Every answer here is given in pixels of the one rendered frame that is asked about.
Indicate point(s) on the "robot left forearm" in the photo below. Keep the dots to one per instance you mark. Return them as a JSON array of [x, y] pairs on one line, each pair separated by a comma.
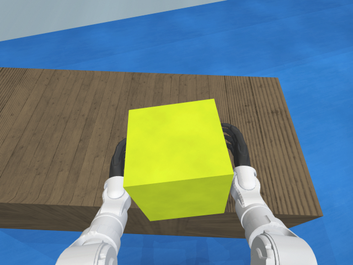
[[110, 221]]

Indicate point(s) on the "carton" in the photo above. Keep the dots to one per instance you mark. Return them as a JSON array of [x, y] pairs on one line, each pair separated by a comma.
[[177, 164]]

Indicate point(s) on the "robot right upper arm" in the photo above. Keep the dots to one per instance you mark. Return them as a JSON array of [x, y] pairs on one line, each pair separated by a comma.
[[273, 249]]

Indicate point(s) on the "robot right forearm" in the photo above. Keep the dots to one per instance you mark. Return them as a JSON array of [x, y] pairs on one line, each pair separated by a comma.
[[254, 214]]

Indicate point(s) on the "left robot hand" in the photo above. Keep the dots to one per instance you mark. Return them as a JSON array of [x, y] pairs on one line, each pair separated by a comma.
[[117, 164]]

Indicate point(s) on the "right robot hand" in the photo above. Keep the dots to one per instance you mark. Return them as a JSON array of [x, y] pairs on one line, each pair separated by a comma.
[[238, 146]]

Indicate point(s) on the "pedestal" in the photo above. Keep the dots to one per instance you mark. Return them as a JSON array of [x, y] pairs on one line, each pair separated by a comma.
[[59, 130]]

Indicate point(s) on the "robot left upper arm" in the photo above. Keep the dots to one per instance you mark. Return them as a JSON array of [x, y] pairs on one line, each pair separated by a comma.
[[92, 254]]

